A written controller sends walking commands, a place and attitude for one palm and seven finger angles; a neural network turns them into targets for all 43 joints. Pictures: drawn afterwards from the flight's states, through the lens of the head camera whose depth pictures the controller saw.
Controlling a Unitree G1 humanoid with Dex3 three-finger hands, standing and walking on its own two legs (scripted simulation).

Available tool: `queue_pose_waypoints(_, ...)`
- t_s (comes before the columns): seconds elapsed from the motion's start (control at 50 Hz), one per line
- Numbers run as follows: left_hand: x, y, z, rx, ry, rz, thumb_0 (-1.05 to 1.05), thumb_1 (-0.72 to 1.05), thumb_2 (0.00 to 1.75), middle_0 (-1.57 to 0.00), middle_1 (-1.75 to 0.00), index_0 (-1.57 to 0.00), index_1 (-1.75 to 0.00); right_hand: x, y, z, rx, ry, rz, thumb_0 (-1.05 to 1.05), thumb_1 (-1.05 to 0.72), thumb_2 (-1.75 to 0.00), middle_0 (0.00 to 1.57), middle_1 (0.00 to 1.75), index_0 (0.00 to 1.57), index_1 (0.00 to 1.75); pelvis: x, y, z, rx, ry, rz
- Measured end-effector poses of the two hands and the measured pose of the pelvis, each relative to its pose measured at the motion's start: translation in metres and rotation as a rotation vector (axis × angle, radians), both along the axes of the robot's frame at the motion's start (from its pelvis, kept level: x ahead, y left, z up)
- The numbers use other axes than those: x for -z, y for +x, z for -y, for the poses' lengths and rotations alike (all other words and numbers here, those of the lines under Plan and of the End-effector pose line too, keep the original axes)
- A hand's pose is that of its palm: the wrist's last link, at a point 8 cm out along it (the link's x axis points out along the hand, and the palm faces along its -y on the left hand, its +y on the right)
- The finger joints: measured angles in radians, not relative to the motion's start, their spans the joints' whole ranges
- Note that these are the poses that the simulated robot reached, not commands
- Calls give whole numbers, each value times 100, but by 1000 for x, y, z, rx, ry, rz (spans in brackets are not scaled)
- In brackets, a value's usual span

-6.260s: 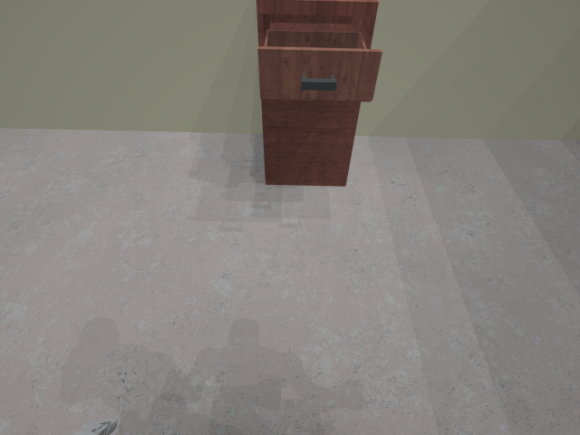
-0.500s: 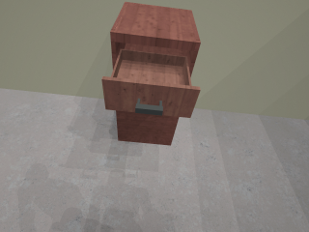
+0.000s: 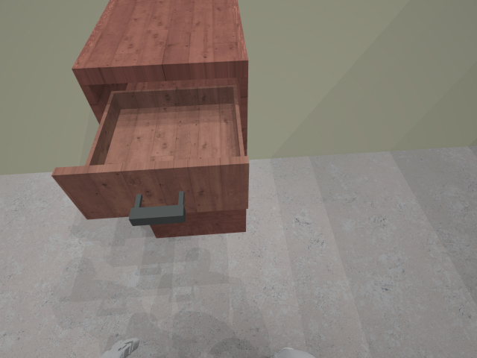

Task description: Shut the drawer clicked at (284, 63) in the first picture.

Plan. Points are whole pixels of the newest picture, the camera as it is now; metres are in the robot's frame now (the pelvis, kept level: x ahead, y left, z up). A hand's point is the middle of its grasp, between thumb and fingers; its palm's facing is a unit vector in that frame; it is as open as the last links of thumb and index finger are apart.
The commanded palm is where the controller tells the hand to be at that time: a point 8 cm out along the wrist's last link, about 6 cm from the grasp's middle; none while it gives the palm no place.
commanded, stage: take the last steps up to it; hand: left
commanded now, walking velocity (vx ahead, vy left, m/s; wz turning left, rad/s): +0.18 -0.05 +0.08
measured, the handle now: (159, 206) +0.40 +0.17 -0.02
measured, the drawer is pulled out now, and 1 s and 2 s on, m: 0.29 0.29 0.29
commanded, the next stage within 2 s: come to a stop and stand still in 0.10 s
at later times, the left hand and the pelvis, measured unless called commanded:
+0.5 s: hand out of the picture +0.05 +0.14 -0.16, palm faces +0.10 -0.99 -0.11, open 7.4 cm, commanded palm none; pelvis +0.09 +0.00 +0.02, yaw +0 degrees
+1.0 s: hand out of the picture +0.14 +0.19 -0.15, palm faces +0.00 -0.97 -0.23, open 7.4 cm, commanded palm none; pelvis +0.08 +0.00 +0.01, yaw -1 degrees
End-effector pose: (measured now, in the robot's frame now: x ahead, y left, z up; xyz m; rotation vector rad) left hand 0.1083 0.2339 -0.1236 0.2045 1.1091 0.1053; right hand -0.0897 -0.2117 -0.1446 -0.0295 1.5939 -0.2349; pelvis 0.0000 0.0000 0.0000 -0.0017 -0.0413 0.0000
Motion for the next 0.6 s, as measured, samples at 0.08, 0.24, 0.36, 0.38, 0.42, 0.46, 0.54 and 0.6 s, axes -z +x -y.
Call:
queue_pose_waypoints(0.08,-7,-5,14,-46,-1,-36,-1,93,90,-20,-30,-20,-30,-7,84,20,-55,-27,176,1,-91,-90,20,29,20,30,-12,21,9,-11,-8,-3)
queue_pose_waypoints(0.24,1,-28,24,-115,-38,-144,-1,93,90,-20,-30,-20,-30,-26,204,34,-152,-66,367,1,-94,-90,20,29,20,30,-18,59,16,-18,-30,-12)
queue_pose_waypoints(0.36,18,-54,37,-171,-102,-278,0,92,90,-19,-30,-20,-30,-31,247,18,-196,-80,403,0,-94,-90,20,29,20,30,-15,83,9,-11,-32,5)
queue_pose_waypoints(0.38,18,-57,39,-175,-109,-296,0,92,90,-19,-30,-20,-30,-33,250,15,-199,-81,403,0,-94,-90,20,29,20,30,-17,86,8,-7,-24,8)
queue_pose_waypoints(0.42,17,-62,44,-178,-119,-328,0,91,90,-19,-30,-20,-30,-36,255,11,-202,-79,399,-1,-95,-90,20,29,20,30,-19,89,6,-1,-13,8)
queue_pose_waypoints(0.46,14,-65,46,-177,-125,-351,0,91,90,-19,-30,-20,-30,-35,258,7,-197,-74,393,-1,-95,-90,20,29,20,30,-20,90,4,3,-6,6)
queue_pose_waypoints(0.54,9,-67,41,-169,-109,-373,0,91,90,-20,-30,-20,-30,-30,254,4,-181,-63,374,-1,-94,-90,20,30,20,30,-21,86,2,9,4,-3)
queue_pose_waypoints(0.6,6,-65,33,-160,-77,-371,0,91,90,-20,-30,-20,-30,-26,245,8,-166,-59,351,-1,-94,-90,20,30,20,30,-20,81,2,14,8,-11)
